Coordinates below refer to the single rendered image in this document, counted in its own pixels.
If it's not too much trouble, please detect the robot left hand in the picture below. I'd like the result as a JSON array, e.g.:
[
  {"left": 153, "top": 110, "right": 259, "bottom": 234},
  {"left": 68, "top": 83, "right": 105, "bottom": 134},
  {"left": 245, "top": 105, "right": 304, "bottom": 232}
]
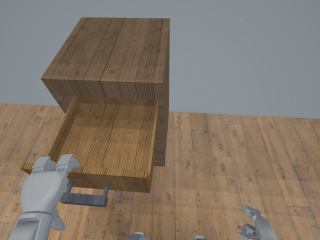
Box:
[{"left": 20, "top": 154, "right": 80, "bottom": 231}]

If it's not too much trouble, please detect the right robot shin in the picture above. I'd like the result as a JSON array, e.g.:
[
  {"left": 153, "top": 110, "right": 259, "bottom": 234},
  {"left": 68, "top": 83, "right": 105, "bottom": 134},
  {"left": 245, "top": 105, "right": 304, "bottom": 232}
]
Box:
[{"left": 194, "top": 235, "right": 204, "bottom": 239}]

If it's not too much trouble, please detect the handle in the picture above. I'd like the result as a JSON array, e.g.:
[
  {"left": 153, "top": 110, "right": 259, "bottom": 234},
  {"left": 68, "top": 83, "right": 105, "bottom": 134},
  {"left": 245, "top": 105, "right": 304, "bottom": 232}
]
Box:
[{"left": 60, "top": 180, "right": 110, "bottom": 208}]

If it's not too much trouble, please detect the left robot forearm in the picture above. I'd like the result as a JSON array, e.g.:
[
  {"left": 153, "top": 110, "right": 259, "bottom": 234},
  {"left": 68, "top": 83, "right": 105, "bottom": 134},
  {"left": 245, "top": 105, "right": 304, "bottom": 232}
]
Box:
[{"left": 8, "top": 211, "right": 54, "bottom": 240}]

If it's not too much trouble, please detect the robot right hand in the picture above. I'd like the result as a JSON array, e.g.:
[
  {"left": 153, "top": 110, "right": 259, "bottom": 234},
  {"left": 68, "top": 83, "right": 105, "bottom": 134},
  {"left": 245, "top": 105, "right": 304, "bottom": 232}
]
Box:
[{"left": 239, "top": 205, "right": 278, "bottom": 240}]

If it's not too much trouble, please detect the cabinet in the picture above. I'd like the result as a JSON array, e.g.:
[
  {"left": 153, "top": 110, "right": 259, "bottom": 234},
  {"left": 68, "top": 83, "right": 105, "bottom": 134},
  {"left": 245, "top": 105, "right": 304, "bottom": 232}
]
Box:
[{"left": 41, "top": 17, "right": 170, "bottom": 167}]

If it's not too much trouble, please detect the drawer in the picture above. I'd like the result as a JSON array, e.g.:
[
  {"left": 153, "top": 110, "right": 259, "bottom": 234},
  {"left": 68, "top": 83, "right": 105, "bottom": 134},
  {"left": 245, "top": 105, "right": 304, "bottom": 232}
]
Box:
[{"left": 20, "top": 96, "right": 159, "bottom": 193}]

